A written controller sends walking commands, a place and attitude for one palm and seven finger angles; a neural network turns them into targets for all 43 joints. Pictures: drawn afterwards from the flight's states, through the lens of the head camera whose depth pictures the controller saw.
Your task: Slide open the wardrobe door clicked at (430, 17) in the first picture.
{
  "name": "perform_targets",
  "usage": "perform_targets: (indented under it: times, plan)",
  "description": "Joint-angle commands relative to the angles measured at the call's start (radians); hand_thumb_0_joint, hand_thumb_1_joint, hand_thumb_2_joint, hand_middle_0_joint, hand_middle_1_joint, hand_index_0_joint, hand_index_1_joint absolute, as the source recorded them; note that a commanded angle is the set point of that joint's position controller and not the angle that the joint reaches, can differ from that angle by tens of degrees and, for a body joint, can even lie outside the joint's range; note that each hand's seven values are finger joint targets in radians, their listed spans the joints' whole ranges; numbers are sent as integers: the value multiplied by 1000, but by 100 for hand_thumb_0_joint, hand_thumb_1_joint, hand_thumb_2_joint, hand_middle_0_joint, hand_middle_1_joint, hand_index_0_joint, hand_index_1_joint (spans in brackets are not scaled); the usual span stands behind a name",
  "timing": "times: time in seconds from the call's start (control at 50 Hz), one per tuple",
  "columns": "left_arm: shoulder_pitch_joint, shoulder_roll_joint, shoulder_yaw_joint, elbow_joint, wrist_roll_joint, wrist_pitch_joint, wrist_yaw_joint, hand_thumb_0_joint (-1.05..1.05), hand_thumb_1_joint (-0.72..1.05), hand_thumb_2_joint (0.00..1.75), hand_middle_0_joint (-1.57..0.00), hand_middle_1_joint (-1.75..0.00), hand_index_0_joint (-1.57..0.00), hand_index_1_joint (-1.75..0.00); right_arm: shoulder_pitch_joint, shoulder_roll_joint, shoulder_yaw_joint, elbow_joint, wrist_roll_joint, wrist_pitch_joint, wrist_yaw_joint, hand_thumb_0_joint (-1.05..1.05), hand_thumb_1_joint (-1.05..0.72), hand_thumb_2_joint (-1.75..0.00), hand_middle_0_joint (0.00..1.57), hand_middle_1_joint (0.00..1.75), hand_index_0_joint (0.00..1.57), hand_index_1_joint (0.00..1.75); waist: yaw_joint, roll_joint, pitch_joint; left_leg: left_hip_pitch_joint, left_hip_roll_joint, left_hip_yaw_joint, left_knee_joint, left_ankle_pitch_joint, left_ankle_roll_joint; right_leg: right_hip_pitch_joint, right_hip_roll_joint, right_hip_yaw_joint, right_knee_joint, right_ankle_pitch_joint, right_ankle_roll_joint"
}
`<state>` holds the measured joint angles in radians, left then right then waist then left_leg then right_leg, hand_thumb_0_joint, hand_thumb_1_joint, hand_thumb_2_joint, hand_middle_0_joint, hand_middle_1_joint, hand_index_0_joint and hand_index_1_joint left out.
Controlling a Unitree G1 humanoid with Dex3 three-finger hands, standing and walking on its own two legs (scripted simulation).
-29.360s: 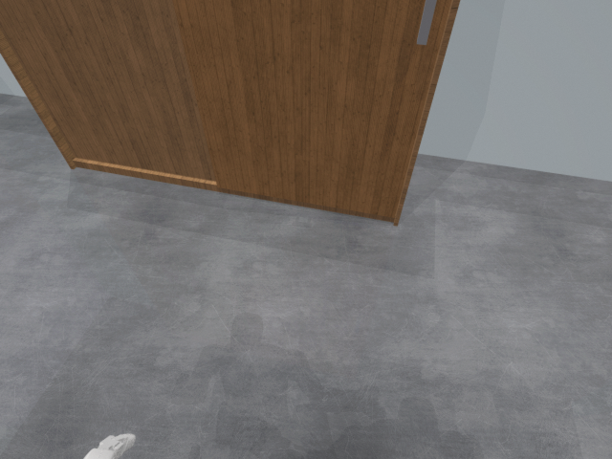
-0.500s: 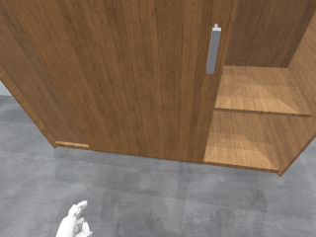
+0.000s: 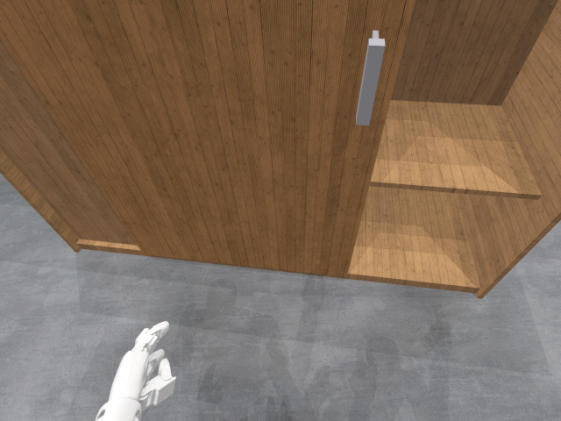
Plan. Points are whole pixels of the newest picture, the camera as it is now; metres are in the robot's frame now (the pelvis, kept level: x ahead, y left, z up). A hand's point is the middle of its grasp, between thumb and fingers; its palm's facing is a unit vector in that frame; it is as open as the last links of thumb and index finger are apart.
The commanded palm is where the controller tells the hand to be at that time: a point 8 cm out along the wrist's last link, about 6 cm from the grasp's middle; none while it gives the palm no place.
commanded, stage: stop stepping back and stand still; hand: right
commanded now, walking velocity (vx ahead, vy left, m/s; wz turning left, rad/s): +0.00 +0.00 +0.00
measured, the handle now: (368, 79) +0.69 -0.14 +0.12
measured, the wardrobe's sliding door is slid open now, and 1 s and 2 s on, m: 0.50 0.50 0.50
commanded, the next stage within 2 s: let the arm hang, fingers relaxed in 0.58 s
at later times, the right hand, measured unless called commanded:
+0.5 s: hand out of the picture +0.17 -0.27 +0.15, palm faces +0.44 +0.80 -0.41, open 7.4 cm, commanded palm +0.11 -0.31 +0.18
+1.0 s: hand out of the picture +0.01 -0.17 -0.17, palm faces +0.00 +0.98 -0.18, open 7.3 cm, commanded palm none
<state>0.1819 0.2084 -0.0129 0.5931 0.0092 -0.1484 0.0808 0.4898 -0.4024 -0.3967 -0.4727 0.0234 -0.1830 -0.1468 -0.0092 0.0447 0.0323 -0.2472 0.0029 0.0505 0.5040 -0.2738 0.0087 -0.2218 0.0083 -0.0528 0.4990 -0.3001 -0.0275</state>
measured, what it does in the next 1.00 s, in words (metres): shifts its weight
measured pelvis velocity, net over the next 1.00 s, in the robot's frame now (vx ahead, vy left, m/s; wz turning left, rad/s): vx -0.05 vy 0.01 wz -0.05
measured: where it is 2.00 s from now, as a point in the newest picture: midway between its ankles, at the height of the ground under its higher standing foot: outside the picture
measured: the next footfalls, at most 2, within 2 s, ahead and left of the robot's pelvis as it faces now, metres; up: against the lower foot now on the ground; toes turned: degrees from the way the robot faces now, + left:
none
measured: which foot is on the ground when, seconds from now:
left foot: down 0.00-1.00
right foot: down 0.00-1.00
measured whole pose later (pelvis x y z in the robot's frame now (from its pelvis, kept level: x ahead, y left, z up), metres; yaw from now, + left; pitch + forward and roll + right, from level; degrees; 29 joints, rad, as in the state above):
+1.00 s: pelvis -0.05 +0.01 -0.01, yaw -3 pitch +0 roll -1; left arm 0.20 0.27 0.00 0.90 0.02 0.02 0.01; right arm 0.27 -0.18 0.01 0.82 -0.02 0.06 0.00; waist 0.03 0.02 0.06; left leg -0.34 0.01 0.05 0.61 -0.27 0.03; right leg -0.33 0.03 -0.02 0.60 -0.27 -0.03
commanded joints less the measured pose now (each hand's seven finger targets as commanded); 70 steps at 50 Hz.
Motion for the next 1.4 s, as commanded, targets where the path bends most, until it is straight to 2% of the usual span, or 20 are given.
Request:
perform_targets:
  times: [0.0,0.04,0.1,0.28,0.42,0.64,0.66,0.68,0.7,0.76,0.8,0.84,0.86,0.9,0.92,0.94,1.02,1.08,1.2,1.38]
  plan:
    - [-37,127,53,-159,-2,-37,-3,0,90,90,-20,-30,-20,-30,67,-201,-171,-222,12,-90,-22,0,-90,-90,20,30,20,30,-2,-179,-204,198,43,-67,-8,438,7,-32,-116,86,-49,559,34]
    - [-27,123,53,-161,-4,-23,-5,0,90,90,-20,-30,-20,-30,102,-187,-175,-177,22,-88,-20,0,-90,-90,20,30,20,30,6,-107,-212,222,70,-101,-19,508,17,-69,-98,84,-34,461,39]
    - [-34,127,54,-158,-7,-13,1,0,90,90,-20,-30,-20,-30,92,-180,-176,-140,30,-85,-20,0,-90,-90,20,30,20,30,8,-79,-191,173,69,-114,-55,377,10,-80,-97,92,-68,302,26]
    - [-49,138,45,-144,-1,-32,16,0,90,90,-20,-30,-20,-30,-86,-147,-83,-159,3,-73,-18,0,-90,-90,20,30,20,30,1,-112,-110,103,48,-110,-108,140,-4,-106,-98,107,-157,34,-1]
    - [-45,137,48,-135,7,-48,13,0,90,90,-20,-30,-20,-30,-98,-174,-110,-151,-11,-86,-27,0,-90,-90,20,30,20,30,-6,-133,-87,120,45,-110,-135,64,3,-151,-81,114,-183,-59,0]
    - [-34,133,49,-129,1,-50,5,0,90,90,-20,-30,-20,-30,-8,-151,-110,-103,4,-89,-19,0,-90,-90,20,30,20,30,-3,-81,-130,145,39,-92,-117,174,-2,-123,-83,108,-163,87,9]
    - [-99,305,89,128,-15,-68,-89,0,90,90,-20,-30,-20,-30,-75,-3,296,647,-52,67,115,0,-90,-90,20,30,20,30,51,-89,-47,-3,129,-35,7,328,19,-138,-112,130,8,367,3]
    - [-22,274,92,105,-20,12,-88,0,90,90,-20,-30,-20,-30,-95,-7,273,640,-41,156,136,0,-90,-90,20,30,20,30,41,-124,-112,-38,118,-67,-2,249,29,-54,-131,109,-16,419,16]
    - [-19,269,89,80,-18,34,-83,0,90,90,-20,-30,-20,-30,-110,8,277,619,-36,182,140,0,-90,-90,20,30,20,30,40,-152,-89,-66,86,-38,39,119,23,-73,-159,129,-43,384,-3]
    - [-14,271,72,99,6,71,-75,0,90,90,-20,-30,-20,-30,-190,1,299,747,-45,188,139,0,-90,-90,20,30,20,30,33,-49,-84,-47,23,-49,205,-75,19,-150,-221,266,-109,400,-89]
    - [-26,281,68,123,18,88,-72,0,90,90,-20,-30,-20,-30,-205,-9,306,863,-49,191,138,0,-90,-90,20,30,20,30,15,10,-97,-26,28,-74,205,-71,19,-146,-232,289,-103,414,-115]
    - [-51,255,60,144,18,102,-72,0,90,90,-20,-30,-20,-30,-190,-17,316,982,-54,186,137,0,-90,-90,20,30,20,30,-12,40,-143,70,57,-104,98,107,20,-155,-172,228,-49,376,-84]
    - [-52,228,56,163,16,109,-74,0,90,90,-20,-30,-20,-30,-199,-22,322,1038,-56,184,138,0,-90,-90,20,30,20,30,-6,56,-147,70,98,-155,32,163,33,-145,-107,174,-9,273,-48]
    - [-10,178,47,197,14,137,-74,0,90,90,-20,-30,-20,-30,-277,-38,342,1120,-52,183,138,0,-90,-90,20,30,20,30,39,115,-104,-67,207,-291,-136,9,100,-71,-4,93,75,15,-4]
    - [7,174,49,214,16,149,-73,0,90,90,-20,-30,-20,-30,-317,-54,343,1145,-51,182,136,0,-90,-90,20,30,20,30,50,129,-79,-121,228,-310,-189,-29,125,-21,11,72,112,-12,1]
    - [20,157,48,242,16,157,-70,0,90,90,-20,-30,-20,-30,-337,-39,348,1176,-48,183,134,0,-90,-90,20,30,20,30,55,69,-67,-161,232,-314,-222,-84,137,15,8,70,128,-19,1]
    - [45,150,47,309,19,160,-65,0,90,90,-20,-30,-20,-30,-324,-4,347,1299,-45,176,129,0,-90,-90,20,30,20,30,49,-109,-65,-136,143,-225,-208,-168,85,34,-49,129,2,24,-10]
    - [41,169,53,345,22,158,-63,0,90,90,-20,-30,-20,-30,-302,-12,345,1374,-41,180,132,0,-90,-90,20,30,20,30,22,-183,-25,-33,102,-193,-182,-189,68,-107,-77,178,-107,-103,-23]
    - [72,188,58,402,15,141,-56,0,90,90,-20,-30,-20,-30,-303,-10,345,1469,-37,168,134,0,-90,-90,20,30,20,30,13,-58,-47,59,102,-169,-192,-88,62,-96,-94,180,-152,-24,-25]
    - [24,211,49,453,10,128,-55,0,90,90,-20,-30,-20,-30,-337,-26,355,1534,-34,159,132,0,-90,-90,20,30,20,30,7,-42,-23,92,103,-132,-182,82,41,-29,-124,182,-206,130,-19]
